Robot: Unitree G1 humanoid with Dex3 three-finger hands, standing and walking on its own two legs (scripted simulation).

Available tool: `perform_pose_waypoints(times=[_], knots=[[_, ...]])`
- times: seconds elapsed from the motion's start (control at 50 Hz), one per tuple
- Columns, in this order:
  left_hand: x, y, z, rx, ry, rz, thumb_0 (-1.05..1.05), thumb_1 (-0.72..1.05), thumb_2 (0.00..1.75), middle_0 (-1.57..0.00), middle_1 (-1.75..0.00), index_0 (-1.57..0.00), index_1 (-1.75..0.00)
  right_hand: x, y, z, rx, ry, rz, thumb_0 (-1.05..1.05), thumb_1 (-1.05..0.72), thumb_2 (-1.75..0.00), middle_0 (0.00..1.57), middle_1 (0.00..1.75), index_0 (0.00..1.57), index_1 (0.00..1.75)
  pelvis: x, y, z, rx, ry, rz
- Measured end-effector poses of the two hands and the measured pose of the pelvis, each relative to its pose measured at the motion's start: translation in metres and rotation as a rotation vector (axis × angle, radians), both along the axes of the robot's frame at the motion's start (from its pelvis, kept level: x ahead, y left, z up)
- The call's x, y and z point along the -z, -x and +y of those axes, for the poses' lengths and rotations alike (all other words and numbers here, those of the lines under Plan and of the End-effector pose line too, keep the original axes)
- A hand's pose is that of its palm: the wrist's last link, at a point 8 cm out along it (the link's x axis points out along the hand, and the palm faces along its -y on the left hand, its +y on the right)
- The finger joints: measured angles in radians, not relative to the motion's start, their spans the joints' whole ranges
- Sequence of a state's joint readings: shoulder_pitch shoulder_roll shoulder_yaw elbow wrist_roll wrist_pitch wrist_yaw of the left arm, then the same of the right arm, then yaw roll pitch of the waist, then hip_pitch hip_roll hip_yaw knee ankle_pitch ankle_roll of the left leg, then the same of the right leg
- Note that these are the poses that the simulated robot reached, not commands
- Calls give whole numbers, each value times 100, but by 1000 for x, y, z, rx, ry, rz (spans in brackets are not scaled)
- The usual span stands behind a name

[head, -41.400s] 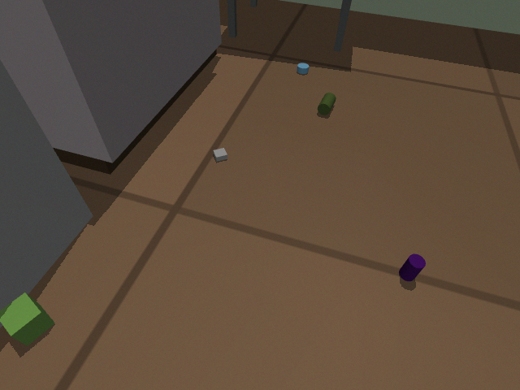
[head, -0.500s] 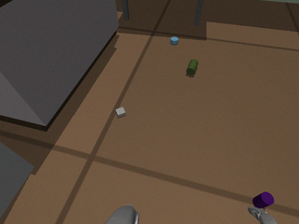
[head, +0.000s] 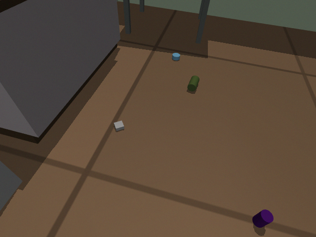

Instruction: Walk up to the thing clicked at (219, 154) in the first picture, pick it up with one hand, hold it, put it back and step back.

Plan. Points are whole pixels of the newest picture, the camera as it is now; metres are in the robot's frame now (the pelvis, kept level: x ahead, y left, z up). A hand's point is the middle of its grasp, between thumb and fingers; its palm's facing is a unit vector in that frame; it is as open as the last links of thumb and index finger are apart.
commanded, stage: step back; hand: left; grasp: from above
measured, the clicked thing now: (119, 125) +1.04 +0.26 -0.75
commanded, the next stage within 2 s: stand in 0.58 s
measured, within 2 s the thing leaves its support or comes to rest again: neither
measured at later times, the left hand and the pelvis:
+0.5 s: hand out of the picture +0.15 +0.26 -0.15, palm faces +0.03 -0.94 -0.35, open 7.4 cm; pelvis +0.05 +0.00 +0.00, yaw +1 degrees
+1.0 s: hand out of the picture +0.10 +0.24 -0.14, palm faces +0.00 -0.94 -0.33, open 7.4 cm; pelvis +0.03 -0.01 +0.02, yaw +1 degrees
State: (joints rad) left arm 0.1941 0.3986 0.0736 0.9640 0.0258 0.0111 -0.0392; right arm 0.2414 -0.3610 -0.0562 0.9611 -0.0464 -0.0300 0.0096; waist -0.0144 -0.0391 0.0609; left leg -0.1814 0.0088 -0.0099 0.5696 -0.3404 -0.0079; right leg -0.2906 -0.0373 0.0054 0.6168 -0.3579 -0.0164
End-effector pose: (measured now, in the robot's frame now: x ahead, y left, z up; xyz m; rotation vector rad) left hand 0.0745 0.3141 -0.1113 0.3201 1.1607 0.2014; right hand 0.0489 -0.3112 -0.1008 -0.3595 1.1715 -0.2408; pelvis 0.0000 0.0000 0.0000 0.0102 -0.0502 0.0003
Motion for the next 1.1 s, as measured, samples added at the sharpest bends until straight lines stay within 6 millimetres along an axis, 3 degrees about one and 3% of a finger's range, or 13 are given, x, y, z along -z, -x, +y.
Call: perform_pose_waypoints(times=[0.06,0.16,0.42,0.54,0.64,0.82,1.1], knots=[[-2,-6,-11,-9,-15,-19,0,91,90,-20,-30,-20,-29,10,-11,-11,7,-4,12,1,-90,-89,21,30,21,30,4,-6,-8,-15,39,-7],[-7,-11,-19,-27,-18,-24,0,91,90,-20,-30,-20,-30,13,-35,-11,-23,-21,24,1,-91,-89,20,30,20,30,0,-16,-11,-24,11,8],[3,-51,-8,-40,6,-6,0,91,90,-20,-30,-20,-29,10,-75,18,-28,-40,42,1,-90,-89,21,30,20,30,-3,-44,0,-22,14,22],[-2,-69,-7,-30,2,-35,0,91,90,-20,-30,-20,-29,6,-98,23,-26,-44,-8,1,-90,-89,21,30,21,30,-5,-46,3,-21,12,16],[-8,-73,-9,-22,3,-37,0,91,90,-20,-30,-20,-29,1,-109,25,-37,-56,-38,1,-90,-89,21,30,20,30,-9,-45,4,-18,10,9],[-11,-51,-19,-17,17,10,0,91,90,-20,-30,-20,-29,-4,-102,22,-39,-73,-44,1,-90,-89,21,30,20,30,-16,-38,-1,-19,9,-6],[-10,-9,-26,-33,14,84,0,91,90,-20,-30,-20,-29,1,-55,6,-10,-72,46,1,-91,-89,20,30,20,30,-19,-23,-11,-18,7,-9]])
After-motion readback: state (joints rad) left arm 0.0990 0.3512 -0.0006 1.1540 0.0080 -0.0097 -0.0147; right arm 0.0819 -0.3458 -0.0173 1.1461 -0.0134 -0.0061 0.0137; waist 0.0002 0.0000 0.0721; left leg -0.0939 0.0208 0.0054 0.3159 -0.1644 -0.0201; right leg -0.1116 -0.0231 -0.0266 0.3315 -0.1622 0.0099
